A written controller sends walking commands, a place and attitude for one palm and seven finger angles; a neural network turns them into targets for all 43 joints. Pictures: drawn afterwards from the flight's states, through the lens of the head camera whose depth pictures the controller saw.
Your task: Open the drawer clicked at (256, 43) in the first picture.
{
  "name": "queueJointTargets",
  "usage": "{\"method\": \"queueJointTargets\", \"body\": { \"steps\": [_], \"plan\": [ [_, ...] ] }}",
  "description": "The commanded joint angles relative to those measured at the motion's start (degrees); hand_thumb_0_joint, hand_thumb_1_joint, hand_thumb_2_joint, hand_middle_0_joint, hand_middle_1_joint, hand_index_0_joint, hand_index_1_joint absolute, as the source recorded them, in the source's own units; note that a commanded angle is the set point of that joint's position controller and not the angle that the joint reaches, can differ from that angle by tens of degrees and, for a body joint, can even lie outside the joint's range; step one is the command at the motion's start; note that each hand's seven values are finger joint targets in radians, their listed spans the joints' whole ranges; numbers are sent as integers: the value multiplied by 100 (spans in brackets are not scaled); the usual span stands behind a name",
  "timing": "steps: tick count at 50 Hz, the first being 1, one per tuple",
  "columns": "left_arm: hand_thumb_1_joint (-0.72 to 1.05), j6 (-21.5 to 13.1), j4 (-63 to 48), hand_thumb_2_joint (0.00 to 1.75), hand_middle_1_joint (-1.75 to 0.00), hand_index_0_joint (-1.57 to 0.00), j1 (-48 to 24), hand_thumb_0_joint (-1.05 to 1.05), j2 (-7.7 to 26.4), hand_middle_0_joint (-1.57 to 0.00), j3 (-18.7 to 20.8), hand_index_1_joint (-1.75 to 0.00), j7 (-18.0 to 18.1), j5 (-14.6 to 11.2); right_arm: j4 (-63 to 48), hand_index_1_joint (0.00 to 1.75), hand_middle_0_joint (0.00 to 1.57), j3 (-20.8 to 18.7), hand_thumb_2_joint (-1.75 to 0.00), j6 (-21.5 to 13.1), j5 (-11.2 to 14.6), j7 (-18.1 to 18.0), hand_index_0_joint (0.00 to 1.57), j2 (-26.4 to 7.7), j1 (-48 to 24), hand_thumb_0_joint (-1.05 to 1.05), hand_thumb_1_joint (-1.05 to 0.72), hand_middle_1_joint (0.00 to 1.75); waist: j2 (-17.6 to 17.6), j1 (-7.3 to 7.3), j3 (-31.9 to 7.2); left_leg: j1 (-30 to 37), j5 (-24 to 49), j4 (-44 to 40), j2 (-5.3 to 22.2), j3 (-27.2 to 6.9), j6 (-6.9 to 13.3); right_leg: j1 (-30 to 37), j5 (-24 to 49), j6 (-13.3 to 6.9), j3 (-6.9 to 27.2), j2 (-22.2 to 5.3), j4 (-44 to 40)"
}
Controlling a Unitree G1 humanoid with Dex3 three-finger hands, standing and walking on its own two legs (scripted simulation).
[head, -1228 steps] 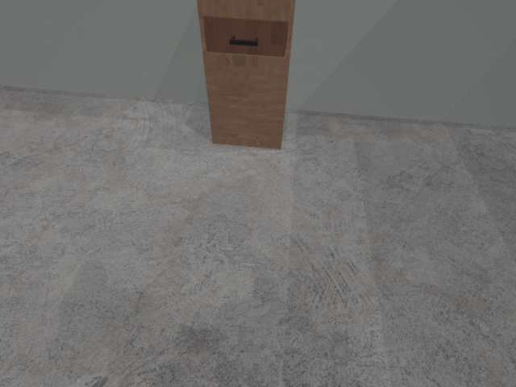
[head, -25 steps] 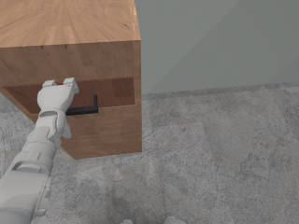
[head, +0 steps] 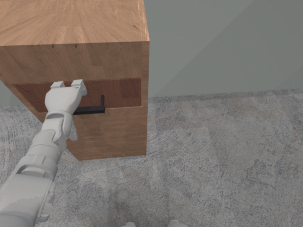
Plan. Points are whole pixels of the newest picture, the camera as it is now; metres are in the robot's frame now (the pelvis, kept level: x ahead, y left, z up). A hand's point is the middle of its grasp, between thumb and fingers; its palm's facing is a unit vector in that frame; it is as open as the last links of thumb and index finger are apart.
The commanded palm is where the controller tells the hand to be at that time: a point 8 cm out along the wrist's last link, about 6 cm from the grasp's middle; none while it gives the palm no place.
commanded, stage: re-aim the fingers above the handle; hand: left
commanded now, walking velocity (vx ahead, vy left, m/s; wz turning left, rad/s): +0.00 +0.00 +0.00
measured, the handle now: (85, 105) +0.50 +0.23 -0.07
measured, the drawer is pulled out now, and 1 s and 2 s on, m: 0.00 0.00 0.00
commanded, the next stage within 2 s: lower the fingers behind the handle in 1.64 s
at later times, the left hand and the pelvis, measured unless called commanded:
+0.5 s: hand (73, 110) +0.44 +0.23 -0.01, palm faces -0.04 -0.04 -1.00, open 13.8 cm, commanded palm +0.43 +0.24 +0.05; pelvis -0.01 +0.00 -0.01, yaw +0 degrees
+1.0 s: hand (70, 108) +0.45 +0.25 -0.01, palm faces -0.03 -0.01 -1.00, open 13.8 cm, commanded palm +0.43 +0.23 +0.05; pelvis +0.00 +0.00 -0.01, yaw -1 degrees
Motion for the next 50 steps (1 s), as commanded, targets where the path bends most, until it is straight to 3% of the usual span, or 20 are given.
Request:
{"method": "queueJointTargets", "body": {
  "steps": [1, 3, 4, 5, 8, 13, 16, 18, 19, 23, 25, 28, 31, 32, 35, 36, 42, 44, 47, 50],
  "plan": [
    [-50, -203, -789, 30, -120, -30, -1887, 0, 1620, -30, 710, -120, 300, 163, -339, 30, 20, -274, -90, -40, -19, -62, 20, -947, 623, 0, -90, 30, 214, 1, -1786, 1365, 2992, -374, 317, -91, -271, 748, 1788, -119, -72, -84, -225],
    [-50, -155, -674, 30, -120, -30, -1960, 0, 1958, -30, 939, -120, 491, 274, -403, 30, 20, -227, -90, -28, -38, -38, 20, -961, 553, 0, -90, 30, 194, 82, -1708, 937, 2624, -387, 272, -55, -248, 804, 1674, -134, -47, -96, -122],
    [-50, -103, -636, 30, -120, -30, -1890, 0, 1886, -30, 912, -120, 576, 267, -456, 30, 20, -225, -90, -39, -52, -11, 20, -959, 532, 0, -90, 30, 227, 110, -1718, 844, 2532, -382, 249, -5, -234, 850, 1667, -141, -48, -96, -105],
    [-50, -52, -663, 30, -120, -30, -1818, 0, 2157, -30, 1128, -120, 675, 311, -480, 30, 20, -211, -90, -25, -52, 4, 20, -981, 494, 0, -90, 30, 243, 221, -1862, 803, 2545, -394, 242, 6, -253, 935, 1678, -151, -34, -100, -66],
    [-50, 43, -821, 30, -120, -30, -1989, 0, 2191, -30, 1117, -120, 807, 319, -551, 30, 20, -243, -90, -54, -58, 33, 20, -991, 515, 0, -90, 30, 401, 195, -2371, 955, 2650, -355, 250, 47, -269, 1092, 1824, -117, -8, -106, 0],
    [-50, 28, -1024, 30, -120, -30, -2220, 0, 1489, -30, 581, -120, 638, 137, -434, 30, 20, -382, -90, -169, -1, 8, 20, -1020, 727, 0, -90, 30, 99, -175, -2651, 1647, 3082, -281, 380, -76, -277, 870, 1939, -26, -45, -80, -140],
    [-50, -79, -1057, 30, -120, -30, -2455, 0, 1093, -30, 238, -120, 442, -12, -296, 30, 20, -422, -90, -244, 20, -34, 20, -1009, 796, 0, -90, 30, 40, -355, -2301, 1768, 2796, -330, 388, -119, -238, 651, 1681, -15, -49, -84, -313],
    [-50, -188, -1010, 30, -120, -30, -2809, 0, 1236, -30, 236, -120, 372, -1, -190, 30, 20, -387, -90, -274, 25, -89, 20, -1012, 812, 0, -90, 30, -36, -452, -2050, 1575, 2465, -351, 369, -140, -201, 501, 1504, -13, -23, -110, -348],
    [-50, -217, -953, 30, -120, -30, -2783, 0, 1469, -30, 417, -120, 386, 60, -167, 30, 20, -381, -90, -277, 21, -109, 20, -1025, 808, 0, -90, 30, 121, -374, -1919, 1523, 2350, -382, 363, -164, -225, 399, 1367, -54, -37, -110, -326],
    [-50, -266, -793, 30, -120, -30, -2884, 0, 1589, -30, 517, -120, 575, 281, -170, 30, 20, -316, -90, -309, -13, -80, 20, -973, 739, 0, -90, 30, 626, -262, -1944, 1525, 2369, -314, 336, -209, -315, 23, 1094, -127, -112, -95, -164],
    [-50, -125, -499, 30, -120, -30, -2759, 0, 1693, -30, 641, -120, 693, 291, -190, 30, 20, -272, -90, -296, -41, -29, 20, -991, 718, 0, -90, 30, 621, -189, -1882, 1320, 2358, -289, 317, -183, -335, 15, 1080, -143, -146, -82, -101],
    [-50, 170, -211, 30, -120, -30, -2422, 0, 2051, -30, 920, -120, 755, 273, -314, 30, 20, -216, -90, -215, -64, 24, 20, -1034, 708, 0, -90, 30, 416, -19, -2243, 1107, 2572, -257, 271, -70, -300, 509, 1474, -121, -119, -79, -1],
    [-50, 369, -260, 30, -120, -30, -2392, 0, 1181, -30, 298, -120, 669, 196, -422, 30, 20, -279, -90, -237, -24, 85, 20, -970, 766, 0, -90, 30, 273, -178, -2334, 1220, 2666, -272, 300, 7, -264, 725, 1751, -74, -105, -73, -120],
    [-50, 383, -265, 30, -120, -30, -2375, 0, 1095, -30, 290, -120, 605, 139, -427, 30, 20, -290, -90, -248, -14, 100, 20, -976, 800, 0, -90, 30, 180, -187, -2436, 1305, 2784, -268, 320, -36, -261, 775, 1802, -71, -108, -73, -115],
    [-50, 266, -679, 30, -120, -30, -2530, 0, 1577, -30, 579, -120, 441, 60, -427, 30, 20, -310, -90, -215, 8, 17, 20, -1017, 845, 0, -90, 30, -30, -186, -2664, 1343, 2867, -271, 320, 14, -185, 1175, 2173, -16, 29, -94, -186],
    [-50, 188, -791, 30, -120, -30, -2556, 0, 1500, -30, 536, -120, 406, 52, -430, 30, 20, -326, -90, -227, 9, -13, 20, -991, 846, 0, -90, 30, -95, -227, -2684, 1320, 2836, -270, 306, 30, -157, 1248, 2229, -5, 48, -111, -208],
    [-50, -199, -1099, 30, -120, -30, -2532, 0, 1945, -30, 954, -120, 650, 254, -260, 30, 20, -310, -90, -251, -66, -59, 20, -982, 713, 0, -90, 30, 377, -77, -2364, 1259, 3050, -225, 319, -24, -237, 846, 2085, -82, 23, -116, -57],
    [-50, -89, -841, 30, -120, -30, -2192, 0, 1647, -30, 813, -120, 773, 268, -253, 30, 20, -318, -90, -254, -77, -6, 20, -955, 719, 0, -90, 30, 448, -57, -2253, 1312, 3148, -202, 315, 4, -266, 709, 2037, -89, -29, -94, -56],
    [-50, 186, -489, 30, -120, -30, -2001, 0, 1620, -30, 760, -120, 766, 189, -279, 30, 20, -295, -90, -204, -53, 63, 20, -978, 732, 0, -90, 30, 338, -42, -2184, 1180, 3078, -270, 282, 43, -273, 922, 2124, -93, -35, -81, -116],
    [-50, 357, -415, 30, -120, -30, -1985, 0, 1371, -30, 475, -120, 572, 109, -342, 30, 20, -320, -90, -168, 11, 65, 20, -982, 797, 0, -90, 30, -45, -166, -2250, 1206, 2981, -335, 289, 81, -205, 1191, 2315, -27, 2, -92, -262]
  ]
}}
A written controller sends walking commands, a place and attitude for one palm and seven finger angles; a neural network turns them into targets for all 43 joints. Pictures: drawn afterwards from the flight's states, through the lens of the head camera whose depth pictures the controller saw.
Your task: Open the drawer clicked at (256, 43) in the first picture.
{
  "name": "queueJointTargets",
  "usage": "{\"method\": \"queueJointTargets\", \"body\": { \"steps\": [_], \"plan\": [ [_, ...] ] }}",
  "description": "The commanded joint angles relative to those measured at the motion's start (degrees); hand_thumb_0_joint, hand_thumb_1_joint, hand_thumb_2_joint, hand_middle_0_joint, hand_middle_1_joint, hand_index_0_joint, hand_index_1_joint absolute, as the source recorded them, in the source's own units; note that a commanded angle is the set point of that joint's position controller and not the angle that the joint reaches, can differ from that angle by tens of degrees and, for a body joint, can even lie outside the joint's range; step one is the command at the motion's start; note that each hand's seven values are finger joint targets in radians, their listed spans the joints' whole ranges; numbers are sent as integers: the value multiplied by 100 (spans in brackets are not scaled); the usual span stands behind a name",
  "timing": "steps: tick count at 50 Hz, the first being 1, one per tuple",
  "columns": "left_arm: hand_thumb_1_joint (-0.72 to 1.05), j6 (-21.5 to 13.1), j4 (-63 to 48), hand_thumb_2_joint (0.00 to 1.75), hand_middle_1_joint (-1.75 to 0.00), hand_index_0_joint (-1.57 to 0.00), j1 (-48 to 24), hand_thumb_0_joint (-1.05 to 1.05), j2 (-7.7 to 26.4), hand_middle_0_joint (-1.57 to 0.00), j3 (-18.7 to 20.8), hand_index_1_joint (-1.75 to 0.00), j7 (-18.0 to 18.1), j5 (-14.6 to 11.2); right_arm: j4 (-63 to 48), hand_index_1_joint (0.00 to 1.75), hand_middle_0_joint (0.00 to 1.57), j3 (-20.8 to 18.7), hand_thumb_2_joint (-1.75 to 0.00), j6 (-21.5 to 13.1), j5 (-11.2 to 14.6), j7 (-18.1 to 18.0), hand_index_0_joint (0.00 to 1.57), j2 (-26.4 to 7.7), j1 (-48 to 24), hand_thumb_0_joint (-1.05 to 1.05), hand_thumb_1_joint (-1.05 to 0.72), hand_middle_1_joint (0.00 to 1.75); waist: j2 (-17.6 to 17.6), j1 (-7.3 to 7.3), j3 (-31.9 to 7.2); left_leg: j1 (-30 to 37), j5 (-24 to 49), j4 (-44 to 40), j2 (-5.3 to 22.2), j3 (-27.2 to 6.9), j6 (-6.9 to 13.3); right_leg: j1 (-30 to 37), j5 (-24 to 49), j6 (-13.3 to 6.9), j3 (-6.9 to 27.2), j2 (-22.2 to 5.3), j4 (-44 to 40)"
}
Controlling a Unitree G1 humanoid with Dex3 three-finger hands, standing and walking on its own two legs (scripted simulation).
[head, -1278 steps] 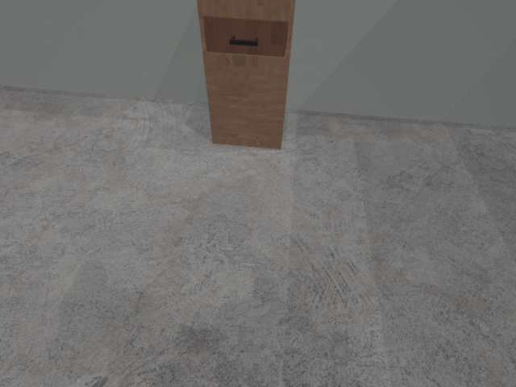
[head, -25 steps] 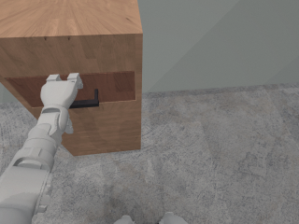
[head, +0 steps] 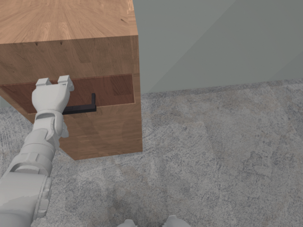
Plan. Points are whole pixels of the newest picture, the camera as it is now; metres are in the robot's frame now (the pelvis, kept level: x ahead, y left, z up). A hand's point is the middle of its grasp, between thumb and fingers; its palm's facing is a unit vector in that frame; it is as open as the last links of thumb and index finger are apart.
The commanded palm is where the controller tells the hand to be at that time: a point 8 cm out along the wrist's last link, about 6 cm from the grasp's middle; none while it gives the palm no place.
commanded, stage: re-aim the fingers above the handle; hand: left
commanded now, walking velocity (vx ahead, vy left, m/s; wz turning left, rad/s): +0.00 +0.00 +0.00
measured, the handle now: (75, 104) +0.50 +0.24 -0.06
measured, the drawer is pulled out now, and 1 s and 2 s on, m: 0.00 0.00 0.00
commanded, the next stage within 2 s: lower the fingers behind the handle in 0.64 s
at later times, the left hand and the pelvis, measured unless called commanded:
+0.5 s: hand (55, 115) +0.43 +0.27 -0.01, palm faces -0.11 -0.01 -0.99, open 13.8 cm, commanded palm +0.42 +0.25 +0.05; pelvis +0.00 +0.00 +0.01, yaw +0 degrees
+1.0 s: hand (62, 118) +0.42 +0.25 -0.02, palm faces -0.15 -0.07 -0.99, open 13.8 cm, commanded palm +0.42 +0.25 +0.04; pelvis -0.01 +0.00 +0.00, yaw +0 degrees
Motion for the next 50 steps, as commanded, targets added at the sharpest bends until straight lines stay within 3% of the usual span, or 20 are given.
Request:
{"method": "queueJointTargets", "body": {
  "steps": [1, 4, 9, 10, 14, 16, 18, 21, 23, 25, 27, 29, 30, 34, 37, 40, 41, 42, 46, 50],
  "plan": [
    [-50, 222, -893, 30, -120, -30, -2004, 0, 1060, -30, -44, -120, -48, -148, -437, 30, 20, -362, -90, -64, 61, -33, 20, -913, 728, 0, -90, 30, -50, -97, -2209, 1592, 3073, -542, 227, -55, -165, 1633, 2415, 8, -66, -161, -550],
    [-50, -47, -1345, 30, -120, -30, -2257, 0, 852, -30, -202, -120, -272, -250, -408, 30, 20, -411, -90, -92, 68, -102, 20, -885, 747, 0, -90, 30, -34, -203, -2384, 2006, 3263, -502, 272, -126, -150, 1533, 2428, 26, -42, -174, -586],
    [-50, -554, -1780, 30, -120, -30, -2193, 0, 1062, -30, 121, -120, -85, -81, -349, 30, 20, -419, -90, -131, -8, -154, 20, -827, 621, 0, -90, 30, 527, -33, -2286, 2295, 3858, -364, 329, -247, -298, 919, 2124, -42, -141, -153, -376],
    [-50, -560, -1752, 30, -120, -30, -2210, 0, 1291, -30, 320, -120, 49, -1, -311, 30, 20, -394, -90, -124, -30, -136, 20, -842, 576, 0, -90, 30, 511, 13, -2282, 2192, 3837, -341, 340, -269, -337, 824, 2046, -54, -169, -153, -306],
    [-50, -79, -1118, 30, -120, -30, -1709, 0, 1588, -30, 662, -120, 469, 74, -356, 30, 20, -321, -90, -36, -75, -10, 20, -885, 485, 0, -90, 30, 280, 233, -2110, 1551, 3483, -362, 240, -145, -334, 1105, 2100, -92, -202, -134, -185],
    [-50, 263, -845, 30, -120, -30, -1698, 0, 1470, -30, 482, -120, 536, 90, -434, 30, 20, -288, -90, 5, -48, 34, 20, -881, 433, 0, -90, 30, 227, 225, -1986, 1321, 3109, -470, 183, -47, -292, 1314, 2105, -87, -185, -138, -278],
    [-50, 460, -880, 30, -120, -30, -1880, 0, 1495, -30, 411, -120, 455, 77, -498, 30, 20, -301, -90, 26, -5, 42, 20, -907, 481, 0, -90, 30, 112, 174, -2391, 1460, 3142, -526, 199, -29, -263, 1613, 2296, -42, -132, -161, -328],
    [-50, 489, -1138, 30, -120, -30, -1922, 0, 1083, -30, 36, -120, 62, -134, -572, 30, 20, -370, -90, 21, 69, -16, 20, -889, 557, 0, -90, 30, -85, -3, -2640, 1831, 3287, -571, 230, -4, -179, 1985, 2631, 25, -47, -180, -547],
    [-50, 299, -1330, 30, -120, -30, -2090, 0, 764, -30, -264, -120, -249, -303, -542, 30, 20, -389, -90, -22, 94, -86, 20, -877, 599, 0, -90, 30, -257, -201, -2477, 1998, 3246, -607, 268, -82, -139, 1869, 2554, 67, -33, -196, -671],
    [-50, -11, -1585, 30, -120, -30, -2251, 0, 723, -30, -349, -120, -440, -345, -504, 30, 20, -381, -90, -66, 89, -172, 20, -867, 563, 0, -90, 30, -291, -261, -2180, 1970, 2936, -635, 255, -106, -100, 1727, 2316, 67, -8, -211, -746],
    [-50, -366, -1913, 30, -120, -30, -2505, 0, 637, -30, -444, -120, -501, -298, -455, 30, 20, -388, -90, -122, 66, -234, 20, -832, 553, 0, -90, 30, -15, -286, -2015, 2127, 2997, -623, 280, -198, -136, 1341, 2051, 12, -42, -219, -703],
    [-50, -591, -1721, 30, -120, -30, -2391, 0, 818, -30, -222, -120, -346, -127, -350, 30, 20, -388, -90, -154, 40, -239, 20, -810, 559, 0, -90, 30, 322, -201, -1764, 2138, 2909, -551, 300, -264, -216, 808, 1638, -48, -120, -187, -599],
    [-50, -666, -1721, 30, -120, -30, -2440, 0, 1132, -30, 46, -120, -206, -31, -319, 30, 20, -374, -90, -163, 19, -231, 20, -819, 530, 0, -90, 30, 397, -124, -1763, 2003, 2845, -502, 304, -284, -252, 670, 1531, -69, -127, -186, -508],
    [-50, -353, -1074, 30, -120, -30, -2180, 0, 1550, -30, 537, -120, 389, 118, -298, 30, 20, -309, -90, -138, -72, -84, 20, -861, 460, 0, -90, 30, 462, 98, -1770, 1433, 2703, -396, 229, -248, -340, 560, 1379, -150, -231, -153, -207],
    [-50, 140, -848, 30, -120, -30, -2044, 0, 1812, -30, 730, -120, 589, 112, -422, 30, 20, -271, -90, -77, -84, 13, 20, -915, 395, 0, -90, 30, 414, 280, -2249, 1333, 2791, -429, 193, -147, -346, 1002, 1619, -131, -216, -142, -132],
    [-50, 504, -619, 30, -120, -30, -2035, 0, 1174, -30, 147, -120, 424, 32, -486, 30, 20, -314, -90, -54, -4, 67, 20, -909, 547, 0, -90, 30, 198, 73, -2469, 1500, 2910, -446, 225, -67, -285, 1291, 1960, -49, -192, -130, -278],
    [-50, 563, -569, 30, -120, -30, -2025, 0, 1183, -30, 127, -120, 304, -9, -481, 30, 20, -328, -90, -47, 33, 54, 20, -939, 609, 0, -90, 30, -45, 21, -2447, 1512, 2868, -466, 243, -82, -255, 1377, 1999, -22, -171, -136, -346],
    [-50, 554, -569, 30, -120, -30, -2166, 0, 1001, -30, -43, -120, 149, -100, -482, 30, 20, -346, -90, -62, 31, 32, 20, -952, 642, 0, -90, 30, -123, -131, -2465, 1576, 2885, -459, 263, -107, -223, 1379, 2063, 3, -154, -141, -388],
    [-50, -9, -1272, 30, -120, -30, -2522, 0, 1073, -30, -88, -120, -343, -257, -414, 30, 20, -385, -90, -167, 64, -147, 20, -931, 711, 0, -90, 30, -289, -240, -2498, 1703, 2727, -431, 282, -174, -125, 1429, 2078, 46, -30, -195, -468],
    [-50, -717, -1463, 30, -120, -30, -2240, 0, 1198, -30, 120, -120, -240, -20, -263, 30, 20, -367, -90, -252, -20, -223, 20, -857, 634, 0, -90, 30, 359, -117, -2063, 1684, 2890, -219, 310, -258, -222, 530, 1690, -48, -86, -181, -230]
  ]
}}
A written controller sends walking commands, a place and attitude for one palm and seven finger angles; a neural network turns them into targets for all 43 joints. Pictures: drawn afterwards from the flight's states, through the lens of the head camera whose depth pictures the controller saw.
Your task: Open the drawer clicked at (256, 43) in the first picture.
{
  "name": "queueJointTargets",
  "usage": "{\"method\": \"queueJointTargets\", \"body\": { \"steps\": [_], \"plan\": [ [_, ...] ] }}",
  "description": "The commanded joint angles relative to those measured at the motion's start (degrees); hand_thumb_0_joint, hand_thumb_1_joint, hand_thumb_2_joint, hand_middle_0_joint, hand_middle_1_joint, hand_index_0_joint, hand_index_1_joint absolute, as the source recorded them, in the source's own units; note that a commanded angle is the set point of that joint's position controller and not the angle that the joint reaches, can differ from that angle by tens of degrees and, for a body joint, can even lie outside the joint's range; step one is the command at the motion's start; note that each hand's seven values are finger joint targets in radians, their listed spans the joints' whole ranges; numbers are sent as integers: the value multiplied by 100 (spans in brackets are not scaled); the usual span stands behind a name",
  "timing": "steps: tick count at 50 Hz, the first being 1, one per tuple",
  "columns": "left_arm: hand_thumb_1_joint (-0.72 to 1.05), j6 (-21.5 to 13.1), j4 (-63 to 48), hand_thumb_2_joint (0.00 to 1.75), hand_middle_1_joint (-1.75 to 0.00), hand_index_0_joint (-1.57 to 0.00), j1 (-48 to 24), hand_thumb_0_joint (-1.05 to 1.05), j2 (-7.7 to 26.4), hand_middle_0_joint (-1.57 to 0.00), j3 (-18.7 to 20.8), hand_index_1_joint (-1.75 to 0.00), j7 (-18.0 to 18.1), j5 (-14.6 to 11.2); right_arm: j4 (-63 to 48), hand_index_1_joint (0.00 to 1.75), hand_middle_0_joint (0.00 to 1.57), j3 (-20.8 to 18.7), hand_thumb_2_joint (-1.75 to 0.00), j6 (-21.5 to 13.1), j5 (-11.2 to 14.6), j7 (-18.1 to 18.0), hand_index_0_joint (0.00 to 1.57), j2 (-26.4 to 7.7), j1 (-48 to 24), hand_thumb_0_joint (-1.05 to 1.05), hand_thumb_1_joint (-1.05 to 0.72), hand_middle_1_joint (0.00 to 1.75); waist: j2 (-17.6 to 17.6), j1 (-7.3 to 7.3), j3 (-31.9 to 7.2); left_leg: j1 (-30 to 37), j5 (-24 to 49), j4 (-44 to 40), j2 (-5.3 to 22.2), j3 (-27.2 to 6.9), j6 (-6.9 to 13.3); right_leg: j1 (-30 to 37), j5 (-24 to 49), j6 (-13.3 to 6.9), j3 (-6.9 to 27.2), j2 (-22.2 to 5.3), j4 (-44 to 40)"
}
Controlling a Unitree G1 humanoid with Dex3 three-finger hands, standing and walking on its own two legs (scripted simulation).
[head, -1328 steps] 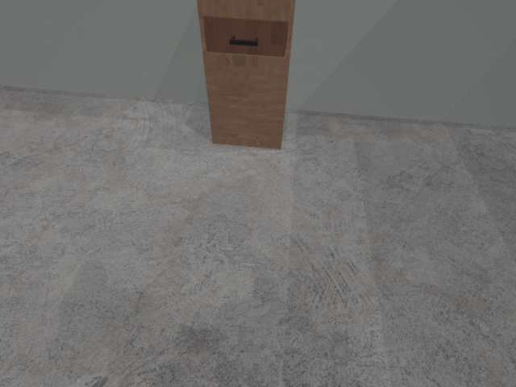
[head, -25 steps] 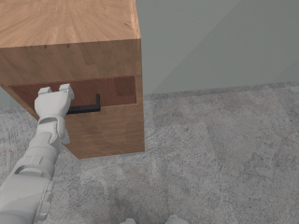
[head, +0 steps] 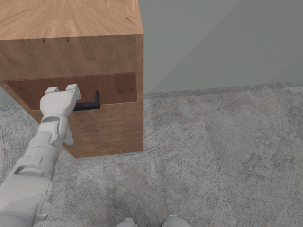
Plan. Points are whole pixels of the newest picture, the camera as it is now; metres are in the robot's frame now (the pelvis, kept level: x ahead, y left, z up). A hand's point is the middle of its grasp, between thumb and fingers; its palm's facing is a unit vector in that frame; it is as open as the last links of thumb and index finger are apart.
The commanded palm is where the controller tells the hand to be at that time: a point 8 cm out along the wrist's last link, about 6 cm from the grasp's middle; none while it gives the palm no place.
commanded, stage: lower the fingers behind the handle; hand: left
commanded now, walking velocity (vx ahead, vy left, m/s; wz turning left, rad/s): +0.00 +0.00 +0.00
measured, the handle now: (79, 101) +0.51 +0.24 -0.06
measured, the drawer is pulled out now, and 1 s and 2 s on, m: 0.00 0.00 0.00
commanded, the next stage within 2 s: lift the fingers back up to retry in 1.34 s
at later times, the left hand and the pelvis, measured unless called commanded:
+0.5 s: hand (69, 114) +0.45 +0.25 -0.04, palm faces -0.07 -0.03 -1.00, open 13.8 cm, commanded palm +0.43 +0.24 +0.00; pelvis -0.01 +0.00 -0.02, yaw +0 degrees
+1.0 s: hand (70, 117) +0.45 +0.25 -0.05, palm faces -0.02 +0.01 -1.00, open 13.8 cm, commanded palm +0.43 +0.24 -0.03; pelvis -0.03 +0.00 -0.05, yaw +0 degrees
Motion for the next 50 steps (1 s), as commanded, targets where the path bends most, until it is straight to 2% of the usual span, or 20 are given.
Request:
{"method": "queueJointTargets", "body": {
  "steps": [1, 2, 3, 5, 6, 11, 15, 17, 19, 20, 21, 25, 28, 31, 35, 39, 43, 44, 46, 50],
  "plan": [
    [-50, -714, -1441, 30, -120, -30, -2260, 0, 1403, -30, 482, -120, 439, 268, -244, 30, 20, -398, -90, -182, -87, -106, 20, -962, 489, 0, -90, 30, 527, -82, -2048, 1604, 2779, -153, 356, -264, -300, 343, 1493, -121, -99, -124, -120],
    [-50, -733, -1415, 30, -120, -30, -2198, 0, 1583, -30, 673, -120, 578, 340, -215, 30, 20, -399, -90, -174, -113, -74, 20, -971, 477, 0, -90, 30, 616, -5, -2081, 1575, 2981, -97, 359, -313, -363, 242, 1470, -157, -139, -108, -12],
    [-50, -691, -1280, 30, -120, -30, -1939, 0, 1480, -30, 665, -120, 741, 403, -245, 30, 20, -387, -90, -163, -134, -27, 20, -946, 444, 0, -90, 30, 769, 76, -2102, 1535, 3097, -31, 357, -312, -416, 95, 1424, -168, -181, -93, 100],
    [-50, -490, -1067, 30, -120, -30, -1947, 0, 1336, -30, 658, -120, 1048, 402, -246, 30, 20, -395, -90, -167, -175, 88, 20, -955, 422, 0, -90, 30, 779, 66, -2037, 1355, 3004, 47, 357, -286, -460, -73, 1340, -178, -239, -70, 185],
    [-50, -329, -920, 30, -120, -30, -1770, 0, 1536, -30, 868, -120, 1179, 384, -254, 30, 20, -392, -90, -151, -189, 134, 20, -1000, 428, 0, -90, 30, 577, 145, -2142, 1223, 2925, 59, 336, -254, -451, 92, 1401, -175, -241, -68, 233],
    [-50, 338, -744, 30, -120, -30, -2399, 0, 1405, -30, 542, -120, 1273, 351, -321, 30, 20, -391, -90, -109, -123, 196, 20, -1066, 521, 0, -90, 30, 240, -95, -2634, 1070, 2602, 63, 290, -168, -322, 600, 1724, -84, -157, -81, 184],
    [-50, 228, -1094, 30, -120, -30, -2962, 0, 1528, -30, 476, -120, 924, 212, -258, 30, 20, -410, -90, -179, -88, 80, 20, -1081, 590, 0, -90, 30, 213, -281, -3023, 1374, 2546, 107, 318, -229, -258, 682, 1759, -23, -98, -117, 131],
    [-50, 111, -963, 30, -120, -30, -2884, 0, 1435, -30, 395, -120, 769, 161, -203, 30, 20, -398, -90, -210, -91, 28, 20, -1067, 591, 0, -90, 30, 263, -344, -2869, 1358, 2505, 133, 310, -245, -248, 526, 1679, -34, -103, -131, 119],
    [-50, 93, -387, 30, -120, -30, -2528, 0, 1309, -30, 265, -120, 649, 199, -136, 30, 20, -325, -90, -217, -82, 11, 20, -1054, 596, 0, -90, 30, 148, -357, -2148, 925, 2105, 135, 303, -242, -223, 227, 1368, -48, -136, -118, 101],
    [-50, 38, -362, 30, -120, -30, -2554, 0, 1345, -30, 257, -120, 618, 236, -150, 30, 20, -306, -90, -226, -86, 2, 20, -1057, 581, 0, -90, 30, 112, -361, -2008, 748, 1943, 151, 300, -243, -207, 139, 1251, -48, -134, -125, 113],
    [-50, 4, -276, 30, -120, -30, -2363, 0, 1465, -30, 360, -120, 602, 242, -180, 30, 20, -280, -90, -226, -97, 7, 20, -1070, 558, 0, -90, 30, 209, -247, -1969, 601, 1865, 172, 271, -214, -195, 164, 1219, -74, -112, -121, 148],
    [-50, -223, -540, 30, -120, -30, -2113, 0, 1526, -30, 482, -120, 627, 304, -309, 30, 20, -283, -90, -223, -131, 37, 20, -1025, 532, 0, -90, 30, 492, -75, -2392, 675, 2253, 331, 275, -192, -236, 181, 1491, -117, -109, -106, 380],
    [-50, -230, -452, 30, -120, -30, -1875, 0, 1091, -30, 253, -120, 662, 258, -339, 30, 20, -326, -90, -225, -122, 90, 20, -1002, 586, 0, -90, 30, 285, -152, -2294, 671, 2429, 412, 309, -227, -257, 44, 1535, -90, -168, -79, 431],
    [-50, -188, -551, 30, -120, -30, -1933, 0, 1260, -30, 400, -120, 759, 230, -323, 30, 20, -350, -90, -195, -115, 114, 20, -1049, 612, 0, -90, 30, 107, -142, -2409, 533, 2283, 457, 308, -232, -244, 105, 1532, -83, -145, -83, 487],
    [-50, -35, -281, 30, -120, -30, -2095, 0, 1298, -30, 362, -120, 844, 280, -258, 30, 20, -335, -90, -200, -108, 122, 20, -1079, 630, 0, -90, 30, -45, -233, -2204, 182, 1834, 498, 286, -247, -214, -67, 1248, -71, -142, -104, 528],
    [-50, 107, -149, 30, -120, -30, -2266, 0, 1276, -30, 299, -120, 863, 265, -247, 30, 20, -311, -90, -201, -105, 127, 20, -1091, 629, 0, -90, 30, 87, -271, -2234, 205, 1735, 528, 284, -254, -222, -238, 1084, -78, -177, -108, 585],
    [-50, 207, 10, 30, -120, -30, -2182, 0, 1129, -30, 172, -120, 762, 219, -277, 30, 20, -283, -90, -224, -100, 143, 20, -1086, 618, 0, -90, 30, 210, -271, -2225, 182, 1586, 550, 282, -274, -231, -369, 926, -82, -208, -111, 624],
    [-50, 225, 18, 30, -120, -30, -2272, 0, 1031, -30, 88, -120, 730, 183, -277, 30, 20, -281, -90, -236, -97, 136, 20, -1077, 616, 0, -90, 30, 98, -353, -2145, 106, 1505, 579, 288, -271, -209, -400, 897, -69, -202, -110, 607],
    [-50, 244, 162, 30, -120, -30, -2102, 0, 1159, -30, 163, -120, 652, 200, -304, 30, 20, -250, -90, -232, -87, 122, 20, -1088, 606, 0, -90, 30, -13, -283, -2070, -97, 1368, 593, 269, -260, -197, -348, 843, -74, -192, -120, 648],
    [-50, 210, 123, 30, -120, -30, -2248, 0, 1203, -30, 106, -120, 517, 163, -367, 30, 20, -212, -90, -269, -62, 91, 20, -1087, 579, 0, -90, 30, 9, -323, -1982, -357, 1019, 613, 248, -233, -163, -358, 634, -61, -157, -143, 647]
  ]
}}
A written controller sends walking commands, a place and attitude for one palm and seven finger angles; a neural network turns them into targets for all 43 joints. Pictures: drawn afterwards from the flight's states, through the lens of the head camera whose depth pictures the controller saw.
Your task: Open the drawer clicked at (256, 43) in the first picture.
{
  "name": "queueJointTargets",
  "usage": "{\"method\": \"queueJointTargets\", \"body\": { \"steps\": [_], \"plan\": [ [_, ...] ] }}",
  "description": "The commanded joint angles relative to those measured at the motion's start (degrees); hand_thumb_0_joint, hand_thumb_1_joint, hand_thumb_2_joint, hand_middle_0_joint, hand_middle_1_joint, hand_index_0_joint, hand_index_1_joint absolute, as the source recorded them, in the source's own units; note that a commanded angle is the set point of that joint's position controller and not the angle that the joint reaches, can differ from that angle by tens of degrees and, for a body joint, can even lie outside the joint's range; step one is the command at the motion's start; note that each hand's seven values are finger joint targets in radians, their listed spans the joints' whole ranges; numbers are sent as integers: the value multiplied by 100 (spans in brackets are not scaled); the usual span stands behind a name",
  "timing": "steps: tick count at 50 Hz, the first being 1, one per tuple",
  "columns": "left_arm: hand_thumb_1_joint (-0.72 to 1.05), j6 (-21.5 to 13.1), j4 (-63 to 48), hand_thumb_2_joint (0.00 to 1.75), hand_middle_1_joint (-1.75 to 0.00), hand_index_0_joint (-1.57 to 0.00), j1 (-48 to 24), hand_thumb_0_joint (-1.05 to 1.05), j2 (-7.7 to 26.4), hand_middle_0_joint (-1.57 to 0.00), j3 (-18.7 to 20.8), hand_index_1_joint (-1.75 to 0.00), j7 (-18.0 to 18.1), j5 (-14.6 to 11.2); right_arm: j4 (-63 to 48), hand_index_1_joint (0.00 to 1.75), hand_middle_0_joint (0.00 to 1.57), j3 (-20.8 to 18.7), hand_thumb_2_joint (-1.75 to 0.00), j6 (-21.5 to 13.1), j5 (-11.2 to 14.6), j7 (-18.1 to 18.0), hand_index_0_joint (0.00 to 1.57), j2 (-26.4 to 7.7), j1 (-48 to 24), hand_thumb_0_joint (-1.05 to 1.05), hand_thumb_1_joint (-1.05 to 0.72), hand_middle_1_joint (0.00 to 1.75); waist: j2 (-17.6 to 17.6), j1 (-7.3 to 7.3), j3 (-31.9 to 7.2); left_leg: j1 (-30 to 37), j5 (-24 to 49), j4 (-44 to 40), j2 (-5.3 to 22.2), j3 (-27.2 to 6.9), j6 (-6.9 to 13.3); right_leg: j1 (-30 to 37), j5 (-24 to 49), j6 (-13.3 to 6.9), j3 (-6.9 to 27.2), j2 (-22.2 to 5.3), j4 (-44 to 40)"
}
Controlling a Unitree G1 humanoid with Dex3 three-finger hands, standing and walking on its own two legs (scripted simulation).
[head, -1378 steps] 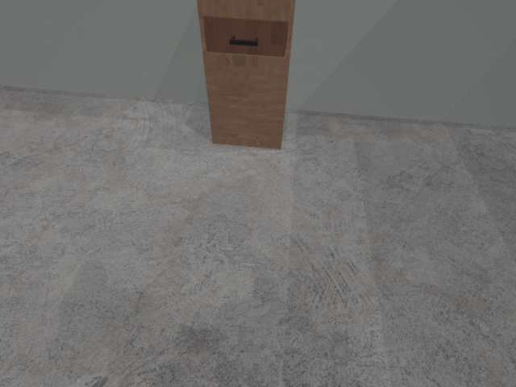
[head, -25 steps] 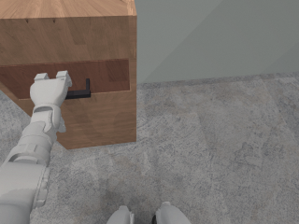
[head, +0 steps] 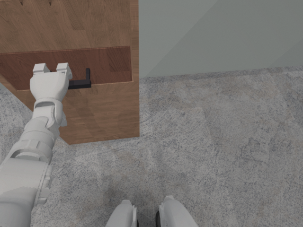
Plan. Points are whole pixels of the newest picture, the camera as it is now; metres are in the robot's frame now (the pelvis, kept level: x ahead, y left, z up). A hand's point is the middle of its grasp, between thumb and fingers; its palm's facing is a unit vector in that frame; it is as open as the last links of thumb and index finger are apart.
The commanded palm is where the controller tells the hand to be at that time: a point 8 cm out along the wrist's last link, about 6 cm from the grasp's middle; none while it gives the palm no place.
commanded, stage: lower the fingers behind the handle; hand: left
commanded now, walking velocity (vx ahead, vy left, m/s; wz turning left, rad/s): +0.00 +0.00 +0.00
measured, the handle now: (68, 79) +0.54 +0.24 -0.01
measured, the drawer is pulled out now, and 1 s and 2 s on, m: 0.00 0.00 0.00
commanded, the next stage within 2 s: lift the fingers back up to retry in 0.34 s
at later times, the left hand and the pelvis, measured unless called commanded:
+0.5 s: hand (58, 93) +0.48 +0.26 -0.01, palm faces -0.05 +0.02 -1.00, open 13.8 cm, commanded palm +0.47 +0.24 +0.03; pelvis -0.02 -0.01 -0.01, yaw +0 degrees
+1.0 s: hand (53, 82) +0.50 +0.26 +0.03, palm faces -0.05 -0.03 -1.00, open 13.7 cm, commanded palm +0.47 +0.25 +0.10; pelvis +0.03 +0.00 +0.03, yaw +0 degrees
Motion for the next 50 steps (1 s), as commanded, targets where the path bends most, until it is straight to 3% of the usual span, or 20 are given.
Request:
{"method": "queueJointTargets", "body": {
  "steps": [1, 4, 7, 8, 12, 13, 15, 18, 19, 21, 22, 25, 29, 33, 37, 38, 42, 44, 47, 50],
  "plan": [
    [-50, 3, -347, 30, -120, -30, -1540, 0, 988, -30, 136, -120, -259, -105, -315, 30, 20, -338, -90, -109, 36, -83, 20, -1005, 833, 0, -90, 30, -74, -232, -1751, 1211, 1295, -820, 254, -245, -113, 1215, 896, -30, 29, -155, -746],
    [-50, -13, -261, 30, -120, -30, -1729, 0, 1143, -30, 164, -120, -306, -72, -293, 30, 20, -315, -90, -137, 52, -119, 20, -1024, 863, 0, -90, 30, -138, -295, -1674, 1041, 1106, -770, 257, -277, -101, 1084, 723, -28, 32, -165, -708],
    [-50, -36, -387, 30, -120, -30, -1838, 0, 1104, -30, 126, -120, -334, -69, -317, 30, 20, -330, -90, -178, 45, -123, 20, -1025, 883, 0, -90, 30, 104, -281, -1872, 1182, 1124, -748, 263, -304, -125, 944, 660, -44, 16, -164, -646],
    [-50, -13, -264, 30, -120, -30, -1788, 0, 1009, -30, 45, -120, -350, -69, -320, 30, 20, -319, -90, -187, 55, -124, 20, -1021, 897, 0, -90, 30, 29, -324, -1786, 1168, 1053, -746, 268, -310, -119, 866, 580, -31, -7, -163, -658],
    [-50, 25, -230, 30, -120, -30, -2063, 0, 1176, -30, 83, -120, -427, -124, -300, 30, 20, -293, -90, -219, 64, -151, 20, -1048, 951, 0, -90, 30, -54, -387, -1828, 927, 840, -700, 257, -311, -96, 914, 456, -16, 24, -176, -630],
    [-50, 18, -280, 30, -120, -30, -2157, 0, 1118, -30, 2, -120, -440, -106, -299, 30, 20, -298, -90, -240, 68, -158, 20, -1038, 951, 0, -90, 30, 116, -413, -1807, 977, 831, -709, 266, -312, -104, 816, 440, -12, 12, -185, -627],
    [-50, 48, -230, 30, -120, -30, -2024, 0, 1092, -30, 11, -120, -491, -154, -302, 30, 20, -294, -90, -254, 77, -146, 20, -1035, 969, 0, -90, 30, 67, -372, -1884, 924, 829, -667, 245, -264, -87, 938, 472, -9, 37, -180, -640],
    [-50, 51, -204, 30, -120, -30, -1933, 0, 1316, -30, 150, -120, -584, -198, -326, 30, 20, -259, -90, -247, 85, -177, 20, -1045, 1007, 0, -90, 30, -99, -330, -1976, 732, 852, -641, 228, -224, -62, 1181, 585, 15, 76, -187, -620],
    [-50, 26, -304, 30, -120, -30, -2079, 0, 1166, -30, 2, -120, -620, -198, -316, 30, 20, -264, -90, -258, 96, -185, 20, -1026, 1013, 0, -90, 30, -23, -393, -1952, 773, 863, -652, 239, -244, -67, 1124, 597, 9, 67, -189, -622],
    [-50, -9, -328, 30, -120, -30, -1944, 0, 1108, -30, 5, -120, -670, -212, -306, 30, 20, -280, -90, -274, 96, -170, 20, -1016, 1027, 0, -90, 30, -31, -354, -1989, 813, 878, -629, 237, -222, -61, 1155, 618, 14, 71, -186, -637],
    [-50, -47, -368, 30, -120, -30, -1930, 0, 1286, -30, 150, -120, -688, -198, -302, 30, 20, -275, -90, -260, 89, -183, 20, -1040, 1038, 0, -90, 30, -83, -317, -2063, 845, 968, -630, 247, -255, -72, 1199, 692, -1, 69, -185, -588],
    [-50, -123, -805, 30, -120, -30, -2181, 0, 1249, -30, 81, -120, -712, -265, -346, 30, 20, -288, -90, -278, 107, -203, 20, -1002, 1031, 0, -90, 30, 152, -316, -2170, 1045, 933, -750, 240, -224, -65, 1346, 661, 18, 108, -191, -737],
    [-50, -196, -1000, 30, -120, -30, -2259, 0, 1638, -30, 356, -120, -659, -230, -322, 30, 20, -291, -90, -271, 138, -257, 20, -1005, 1060, 0, -90, 30, 127, -254, -2250, 1260, 1041, -889, 249, -252, -64, 1529, 716, 14, 119, -180, -855],
    [-50, -307, -1343, 30, -120, -30, -2351, 0, 1625, -30, 392, -120, -537, -188, -285, 30, 20, -334, -90, -281, 125, -267, 20, -978, 1070, 0, -90, 30, 421, -207, -2447, 1840, 1460, -1038, 263, -276, -107, 1601, 963, -8, 95, -166, -989],
    [-50, -406, -1641, 30, -120, -30, -2484, 0, 1659, -30, 504, -120, -380, -189, -237, 30, 20, -374, -90, -257, 102, -277, 20, -963, 1074, 0, -90, 30, 443, -197, -2599, 2283, 1915, -1164, 280, -294, -137, 1796, 1270, -19, 74, -151, -1112],
    [-50, -417, -1654, 30, -120, -30, -2407, 0, 1712, -30, 562, -120, -333, -187, -229, 30, 20, -378, -90, -253, 97, -270, 20, -961, 1074, 0, -90, 30, 587, -135, -2588, 2348, 2002, -1197, 269, -268, -142, 1850, 1333, -22, 77, -150, -1158],
    [-50, -308, -1591, 30, -120, -30, -2267, 0, 2110, -30, 909, -120, -168, -171, -198, 30, 20, -357, -90, -151, 71, -262, 20, -994, 1024, 0, -90, 30, 483, -32, -2519, 2350, 2296, -1336, 243, -182, -140, 2314, 1711, -17, 117, -160, -1286],
    [-50, -191, -1526, 30, -120, -30, -2104, 0, 1860, -30, 729, -120, -120, -129, -218, 30, 20, -370, -90, -107, 78, -237, 20, -965, 1002, 0, -90, 30, 616, -15, -2430, 2573, 2550, -1446, 236, -157, -171, 2365, 1872, -26, 75, -146, -1374],
    [-50, -39, -1501, 30, -120, -30, -1783, 0, 1910, -30, 828, -120, -187, -199, -272, 30, 20, -380, -90, -14, 81, -201, 20, -986, 998, 0, -90, 30, 456, 86, -2605, 2843, 3047, -1564, 241, -96, -174, 2873, 2391, -17, 106, -132, -1506],
    [-50, 46, -1614, 30, -120, -30, -1639, 0, 1542, -30, 502, -120, -408, -261, -352, 30, 20, -417, -90, 64, 140, -209, 20, -961, 1014, 0, -90, 30, 312, 39, -2388, 3064, 3282, -1784, 256, -67, -164, 3154, 2622, 13, 100, -130, -1756]
  ]
}}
